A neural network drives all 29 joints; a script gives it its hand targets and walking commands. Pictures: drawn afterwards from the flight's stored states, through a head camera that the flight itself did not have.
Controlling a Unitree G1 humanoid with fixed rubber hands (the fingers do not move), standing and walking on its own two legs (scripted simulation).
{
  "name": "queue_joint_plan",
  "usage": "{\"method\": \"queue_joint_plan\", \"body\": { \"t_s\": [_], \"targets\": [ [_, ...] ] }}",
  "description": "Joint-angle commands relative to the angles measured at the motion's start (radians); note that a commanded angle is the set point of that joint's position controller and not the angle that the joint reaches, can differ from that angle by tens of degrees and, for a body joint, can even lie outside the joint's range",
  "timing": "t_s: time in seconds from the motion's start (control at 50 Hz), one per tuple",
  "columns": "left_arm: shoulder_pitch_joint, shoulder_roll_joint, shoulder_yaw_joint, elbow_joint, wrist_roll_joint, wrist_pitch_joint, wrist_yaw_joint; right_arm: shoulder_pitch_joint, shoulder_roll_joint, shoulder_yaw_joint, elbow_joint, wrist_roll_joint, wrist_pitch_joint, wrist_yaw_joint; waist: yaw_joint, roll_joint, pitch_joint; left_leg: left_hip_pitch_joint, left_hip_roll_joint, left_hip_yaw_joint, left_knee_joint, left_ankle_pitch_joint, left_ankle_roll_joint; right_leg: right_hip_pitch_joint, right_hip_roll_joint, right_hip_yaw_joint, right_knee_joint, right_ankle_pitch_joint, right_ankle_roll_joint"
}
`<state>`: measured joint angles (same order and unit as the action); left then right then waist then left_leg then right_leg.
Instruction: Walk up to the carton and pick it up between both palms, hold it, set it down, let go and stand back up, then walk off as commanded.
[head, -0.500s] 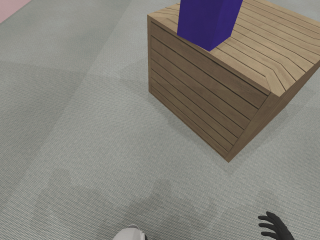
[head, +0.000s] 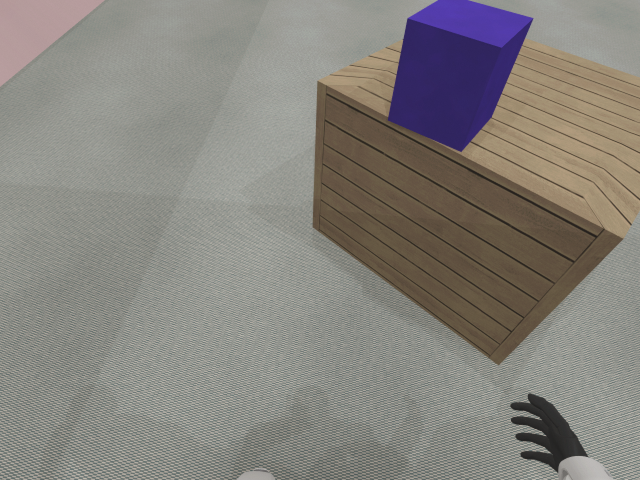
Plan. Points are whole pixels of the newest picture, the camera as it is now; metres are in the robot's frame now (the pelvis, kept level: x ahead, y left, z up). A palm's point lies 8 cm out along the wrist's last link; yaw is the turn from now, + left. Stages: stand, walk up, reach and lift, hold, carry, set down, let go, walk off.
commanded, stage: walk up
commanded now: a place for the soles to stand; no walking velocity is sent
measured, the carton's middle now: (454, 73) +1.01 -0.27 +0.02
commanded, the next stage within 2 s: none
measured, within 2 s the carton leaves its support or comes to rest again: neither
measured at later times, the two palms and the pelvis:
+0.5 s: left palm out of the picture +0.12 +0.44 -0.11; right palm out of the picture +0.14 -0.21 -0.08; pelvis +0.07 +0.13 +0.00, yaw -11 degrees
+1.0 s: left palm (86, 407) +0.24 +0.35 -0.12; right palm out of the picture +0.04 -0.27 -0.07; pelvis +0.08 +0.07 +0.00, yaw -21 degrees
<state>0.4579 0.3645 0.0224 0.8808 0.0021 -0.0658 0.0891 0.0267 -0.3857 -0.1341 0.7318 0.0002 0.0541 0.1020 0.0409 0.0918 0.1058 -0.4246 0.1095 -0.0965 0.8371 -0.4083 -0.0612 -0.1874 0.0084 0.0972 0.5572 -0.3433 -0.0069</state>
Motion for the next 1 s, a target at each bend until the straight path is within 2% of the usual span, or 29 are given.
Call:
{"method": "queue_joint_plan", "body": {
  "t_s": [0.0, 0.02, 0.04, 0.08, 0.18, 0.22, 0.26, 0.28, 0.32, 0.34, 0.36, 0.38, 0.4, 0.42, 0.44, 0.48, 0.5, 0.52, 0.54, 0.56, 0.58, 0.6, 0.64, 0.74, 0.76, 0.84, 0.92, 0.96, 0.98],
  "targets": [
    [-0.024, 0.124, 0.058, -0.151, 0.066, -0.001, -0.037, 0.291, -0.289, -0.087, 0.012, -0.031, -0.071, -0.069, -0.157, 0.105, -0.193, 0.639, 0.145, -0.148, -0.379, 0.123, 0.053, -0.506, 0.099, 0.08, 0.555, -0.294, -0.042],
    [0.012, 0.174, 0.075, -0.143, 0.052, 0.01, -0.034, 0.245, -0.36, -0.095, -0.014, -0.01, -0.082, -0.081, -0.124, 0.119, -0.175, 0.472, 0.411, -0.543, -0.607, -0.055, 0.069, -0.535, 0.101, 0.098, 0.703, -0.257, -0.002],
    [-0.028, 0.27, 0.09, -0.119, 0.05, 0.026, -0.032, 0.126, -0.363, -0.094, -0.024, 0.022, -0.079, -0.086, -0.091, -0.042, -0.109, 0.27, 0.442, -0.549, -0.688, -0.232, 0.041, -0.439, 0.03, 0.164, 0.756, -0.131, -0.01],
    [-0.042, 0.271, 0.102, -0.083, 0.026, 0.049, -0.058, 0.063, -0.308, -0.072, -0.029, 0.007, -0.097, -0.103, -0.062, -0.103, 0.017, 0.184, 0.304, -0.308, -0.698, -0.15, -0.138, -0.405, -0.002, 0.167, 0.744, 0.018, 0.012],
    [0.042, 0.24, 0.112, -0.034, 0.013, 0.079, -0.102, 0.12, -0.247, -0.051, -0.01, 0.01, -0.113, -0.112, -0.018, 0.129, 0.029, 0.274, 0.074, 0.095, -0.643, 0.491, -0.25, -0.249, 0.052, 0.041, 0.599, 0.133, 0.028],
    [0.106, 0.228, 0.101, -0.037, 0.009, 0.095, -0.105, 0.114, -0.222, -0.064, -0.029, -0.001, -0.108, -0.114, 0.018, 0.178, -0.024, 0.347, 0.002, 0.253, -0.624, 0.857, -0.373, -0.142, 0.089, -0.062, 0.433, 0.072, 0.025],
    [0.052, 0.209, 0.084, -0.062, -0.007, 0.102, -0.102, 0.102, -0.201, -0.068, -0.051, -0.016, -0.091, -0.115, -0.005, 0.178, -0.045, 0.49, -0.04, 0.303, -0.52, 1.089, -0.317, -0.205, 0.073, -0.18, 0.201, 0.003, 0.03],
    [0.096, 0.234, 0.087, -0.057, -0.001, 0.105, -0.102, 0.091, -0.213, -0.083, -0.08, -0.01, -0.073, -0.119, 0.021, 0.196, -0.084, 0.531, -0.087, 0.368, -0.478, 1.207, -0.377, -0.124, 0.101, -0.239, 0.036, -0.014, 0.038],
    [0.216, 0.249, 0.108, -0.041, 0.006, 0.1, -0.093, -0.018, -0.25, -0.102, -0.133, 0.004, -0.052, -0.13, 0.154, 0.072, -0.124, 0.524, -0.157, 0.36, -0.014, 1.41, -0.385, 0.015, 0.052, -0.312, -0.4, 0.134, -0.041],
    [0.326, 0.264, 0.136, -0.006, 0.017, 0.101, -0.088, -0.087, -0.247, -0.101, -0.144, 0.039, -0.041, -0.143, 0.264, -0.098, -0.124, 0.338, -0.197, 0.34, 0.288, 1.209, -0.352, 0.232, 0.031, -0.297, -0.523, 0.395, -0.117],
    [0.141, 0.273, 0.146, -0.041, 0.041, 0.106, -0.079, 0.037, -0.188, -0.072, -0.105, 0.066, -0.031, -0.146, 0.191, -0.563, -0.14, 0.059, -0.212, 0.128, 0.591, -0.155, -0.116, 0.295, -0.077, 0.027, -0.32, 0.638, -0.211],
    [-0.21, 0.208, 0.12, -0.182, 0.089, 0.124, -0.09, 0.297, -0.168, -0.043, -0.034, 0.063, -0.028, -0.162, -0.057, -0.362, -0.125, 0.214, -0.002, -0.137, 0.446, -0.118, 0.053, -0.123, -0.119, 0.111, -0.147, 0.419, -0.197],
    [-0.328, 0.229, 0.123, -0.237, 0.099, 0.143, -0.101, 0.439, -0.192, -0.068, 0.038, 0.068, -0.039, -0.181, -0.145, -0.287, -0.152, 0.352, 0.113, -0.219, 0.335, -0.134, 0.185, -0.333, -0.144, 0.116, 0.006, 0.287, -0.169],
    [-0.407, 0.25, 0.107, -0.304, 0.105, 0.136, -0.111, 0.496, -0.237, -0.083, 0.062, 0.059, -0.049, -0.183, -0.19, -0.202, -0.139, 0.465, 0.095, -0.189, 0.201, -0.078, 0.226, -0.504, -0.126, 0.132, 0.074, 0.284, -0.173],
    [-0.489, 0.312, 0.101, -0.324, 0.103, 0.143, -0.115, 0.408, -0.211, -0.063, 0.034, 0.039, -0.039, -0.18, -0.172, -0.365, 0.042, 0.504, -0.023, 0.031, 0.022, -0.17, 0.182, -0.714, -0.179, 0.225, -0.076, 0.14, -0.199],
    [-0.312, 0.275, 0.098, -0.278, 0.074, 0.155, -0.142, 0.333, -0.214, -0.063, 0.05, 0.012, -0.042, -0.181, -0.109, -0.244, 0.089, 0.412, -0.147, 0.196, -0.367, -0.013, 0.093, -0.52, -0.042, 0.233, -0.062, -0.042, -0.164],
    [-0.196, 0.256, 0.091, -0.255, 0.064, 0.155, -0.147, 0.33, -0.255, -0.069, 0.05, -0.001, -0.047, -0.185, -0.067, -0.187, 0.028, 0.457, -0.096, 0.085, -0.398, 0.04, 0.079, -0.485, 0.016, 0.225, 0.085, -0.088, -0.124],
    [-0.058, 0.204, 0.093, -0.215, 0.059, 0.152, -0.152, 0.275, -0.321, -0.074, 0.02, -0.015, -0.057, -0.191, -0.029, 0.031, -0.002, 0.4, 0.17, -0.168, -0.516, -0.021, 0.132, -0.451, 0.104, 0.113, 0.354, -0.211, -0.048],
    [-0.057, 0.242, 0.108, -0.216, 0.072, 0.148, -0.147, 0.212, -0.407, -0.085, -0.02, -0.008, -0.064, -0.195, -0.025, 0.067, -0.024, 0.243, 0.467, -0.343, -0.584, 0.103, 0.26, -0.408, 0.077, 0.062, 0.578, -0.209, 0.022],
    [-0.098, 0.308, 0.121, -0.203, 0.081, 0.153, -0.143, 0.177, -0.401, -0.09, -0.022, 0.004, -0.074, -0.197, -0.039, -0.031, 0.008, 0.214, 0.474, -0.345, -0.593, 0.081, 0.235, -0.436, 0.021, 0.112, 0.648, -0.168, 0.029],
    [-0.18, 0.339, 0.13, -0.213, 0.08, 0.154, -0.145, 0.195, -0.361, -0.086, -0.039, -0.009, -0.087, -0.206, -0.009, -0.166, 0.054, 0.182, 0.461, -0.304, -0.573, 0.123, 0.232, -0.434, 0.0, 0.14, 0.667, -0.136, 0.025],
    [-0.165, 0.337, 0.125, -0.171, 0.07, 0.158, -0.15, 0.19, -0.333, -0.077, -0.039, -0.007, -0.091, -0.205, 0.014, -0.196, 0.067, 0.19, 0.376, -0.186, -0.544, 0.065, 0.18, -0.433, -0.008, 0.15, 0.665, -0.084, 0.015],
    [-0.147, 0.313, 0.131, -0.158, 0.061, 0.159, -0.162, 0.192, -0.322, -0.086, -0.034, -0.014, -0.097, -0.199, 0.0, -0.068, 0.056, 0.239, 0.296, -0.042, -0.519, 0.11, 0.136, -0.437, -0.016, 0.1, 0.644, -0.043, 0.015],
    [-0.184, 0.288, 0.115, -0.182, 0.046, 0.143, -0.173, 0.341, -0.328, -0.092, -0.005, -0.008, -0.111, -0.188, -0.055, 0.013, -0.055, 0.505, 0.231, 0.049, -0.431, 0.401, 0.096, -0.462, -0.02, 0.033, 0.513, 0.026, 0.022],
    [-0.201, 0.267, 0.11, -0.19, 0.037, 0.143, -0.17, 0.355, -0.332, -0.093, 0.003, -0.015, -0.111, -0.185, -0.074, 0.096, -0.077, 0.548, 0.232, 0.079, -0.398, 0.516, 0.123, -0.469, -0.028, 0.025, 0.477, 0.018, 0.019],
    [-0.283, 0.272, 0.107, -0.22, 0.037, 0.138, -0.174, 0.347, -0.346, -0.101, -0.013, -0.018, -0.107, -0.179, -0.097, 0.107, -0.046, 0.564, 0.322, 0.089, -0.354, 0.601, 0.249, -0.507, -0.098, -0.032, 0.384, -0.083, 0.009],
    [-0.215, 0.281, 0.114, -0.182, 0.041, 0.131, -0.176, 0.259, -0.372, -0.101, -0.038, -0.022, -0.112, -0.176, -0.033, 0.095, -0.083, 0.441, 0.346, 0.139, -0.286, 0.706, 0.25, -0.323, -0.107, -0.098, 0.294, -0.103, -0.01],
    [-0.116, 0.278, 0.117, -0.133, 0.032, 0.122, -0.171, 0.184, -0.351, -0.098, -0.06, -0.017, -0.108, -0.167, 0.019, 0.126, -0.08, 0.286, 0.298, 0.196, -0.203, 0.582, 0.225, -0.161, -0.068, -0.144, 0.23, -0.059, -0.027],
    [-0.023, 0.275, 0.121, -0.106, 0.034, 0.111, -0.168, 0.143, -0.341, -0.085, -0.059, -0.012, -0.098, -0.16, 0.063, 0.029, -0.117, 0.18, 0.204, 0.268, -0.001, 0.482, 0.196, 0.009, -0.037, -0.163, 0.065, 0.051, -0.039]
  ]
}}
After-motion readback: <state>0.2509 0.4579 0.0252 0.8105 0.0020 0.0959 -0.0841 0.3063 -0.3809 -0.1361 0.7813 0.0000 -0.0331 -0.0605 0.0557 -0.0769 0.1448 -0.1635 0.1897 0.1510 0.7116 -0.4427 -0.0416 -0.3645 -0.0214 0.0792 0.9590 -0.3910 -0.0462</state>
